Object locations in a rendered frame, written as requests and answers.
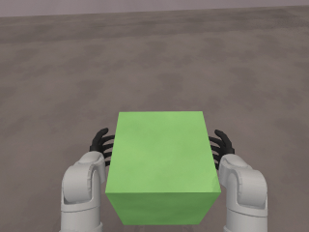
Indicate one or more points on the robot left forearm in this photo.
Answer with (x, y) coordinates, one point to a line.
(81, 194)

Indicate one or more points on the robot right forearm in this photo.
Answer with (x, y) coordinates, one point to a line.
(246, 195)

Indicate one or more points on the right robot hand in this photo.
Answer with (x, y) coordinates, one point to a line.
(225, 146)

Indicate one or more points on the left robot hand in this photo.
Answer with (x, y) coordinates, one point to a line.
(99, 140)

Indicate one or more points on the carton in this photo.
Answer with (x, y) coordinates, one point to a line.
(162, 170)

